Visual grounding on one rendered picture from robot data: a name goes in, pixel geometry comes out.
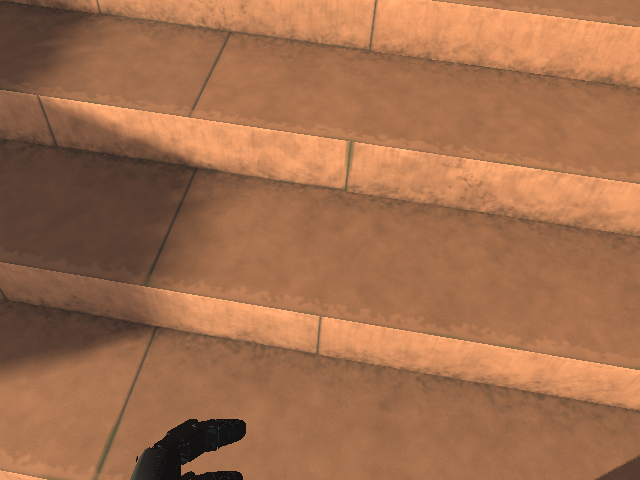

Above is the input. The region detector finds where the left robot hand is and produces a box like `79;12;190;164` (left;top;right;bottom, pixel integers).
130;419;246;480

